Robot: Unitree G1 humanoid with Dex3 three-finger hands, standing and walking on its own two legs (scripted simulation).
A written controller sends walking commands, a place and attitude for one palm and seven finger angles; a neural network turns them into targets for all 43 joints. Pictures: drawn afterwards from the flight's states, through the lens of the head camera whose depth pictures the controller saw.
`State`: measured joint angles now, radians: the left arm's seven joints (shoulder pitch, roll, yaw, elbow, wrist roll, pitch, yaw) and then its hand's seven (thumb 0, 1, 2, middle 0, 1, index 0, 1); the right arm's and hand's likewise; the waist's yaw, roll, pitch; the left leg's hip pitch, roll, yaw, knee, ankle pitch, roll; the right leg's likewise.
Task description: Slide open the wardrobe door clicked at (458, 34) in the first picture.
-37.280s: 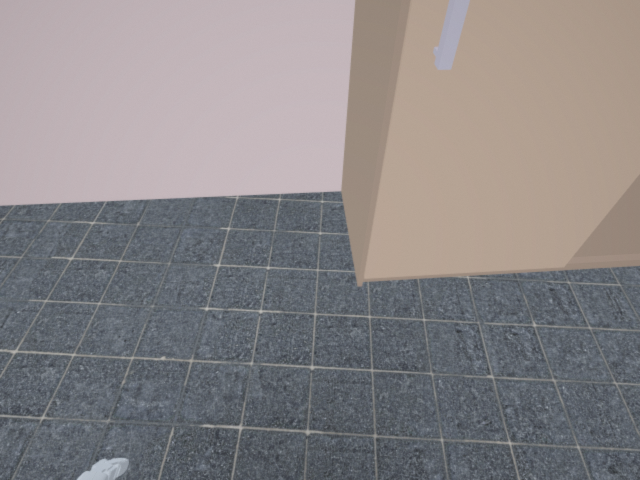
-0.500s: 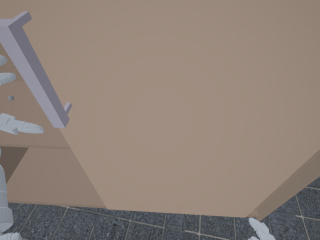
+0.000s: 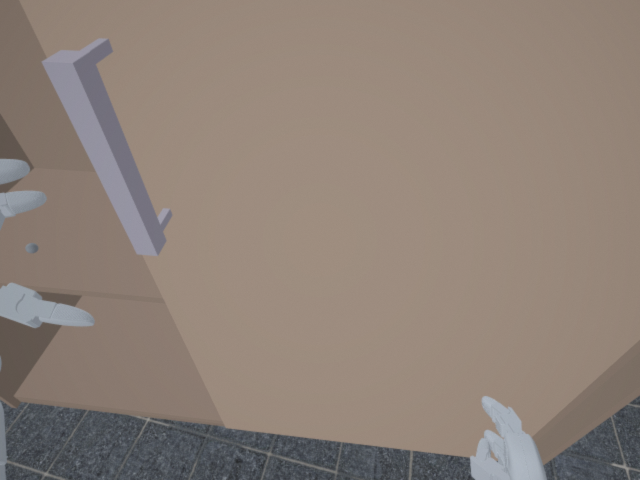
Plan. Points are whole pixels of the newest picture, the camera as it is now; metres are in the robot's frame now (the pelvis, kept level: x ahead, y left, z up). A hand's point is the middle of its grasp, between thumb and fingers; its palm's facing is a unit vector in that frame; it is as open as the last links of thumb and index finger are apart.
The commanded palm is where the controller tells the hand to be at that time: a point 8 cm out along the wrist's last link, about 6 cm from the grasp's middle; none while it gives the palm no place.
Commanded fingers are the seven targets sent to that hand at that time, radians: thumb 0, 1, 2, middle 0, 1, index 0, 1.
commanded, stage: slip the hand off the handle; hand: left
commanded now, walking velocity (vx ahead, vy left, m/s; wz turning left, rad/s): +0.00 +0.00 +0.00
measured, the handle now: (128, 158) +0.37 +0.27 +0.24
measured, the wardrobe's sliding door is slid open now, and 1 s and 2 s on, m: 0.68 0.68 0.68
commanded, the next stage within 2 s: draw the hand back to the body in 0.10 s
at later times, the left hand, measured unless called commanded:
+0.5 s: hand (46, 287) +0.22 +0.29 +0.19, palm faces +0.15 -0.98 -0.13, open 14.7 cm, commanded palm +0.17 +0.34 +0.21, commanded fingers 0.00 -0.55 0.20 -0.25 -1.15 -0.25 -1.15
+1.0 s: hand (37, 313) +0.19 +0.29 +0.18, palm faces +0.55 -0.76 -0.34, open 12.9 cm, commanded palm +0.15 +0.32 +0.20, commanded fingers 0.00 0.17 0.55 -0.22 -0.73 -0.22 -0.73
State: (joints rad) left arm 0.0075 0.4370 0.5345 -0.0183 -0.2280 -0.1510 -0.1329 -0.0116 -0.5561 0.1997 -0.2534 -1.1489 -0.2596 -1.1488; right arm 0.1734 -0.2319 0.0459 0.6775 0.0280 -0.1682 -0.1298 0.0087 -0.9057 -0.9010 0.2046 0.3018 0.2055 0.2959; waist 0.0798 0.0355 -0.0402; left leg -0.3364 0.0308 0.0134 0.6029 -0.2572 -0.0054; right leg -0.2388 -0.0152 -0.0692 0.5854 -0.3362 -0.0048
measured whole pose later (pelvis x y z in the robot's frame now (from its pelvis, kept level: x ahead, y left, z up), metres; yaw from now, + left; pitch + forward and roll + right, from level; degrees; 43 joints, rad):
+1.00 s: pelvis +0.01 +0.00 +0.01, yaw +0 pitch -4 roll -1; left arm 0.36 0.36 0.41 -0.33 -0.11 -0.08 0.11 -0.01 -0.17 0.39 -0.24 -0.92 -0.25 -0.92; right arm 0.21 -0.23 0.03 0.69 0.02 -0.23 -0.10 0.01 -0.90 -0.90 0.20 0.30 0.21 0.30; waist 0.09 0.06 0.00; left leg -0.22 0.03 0.01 0.53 -0.24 -0.01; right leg -0.11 -0.01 -0.07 0.49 -0.31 0.00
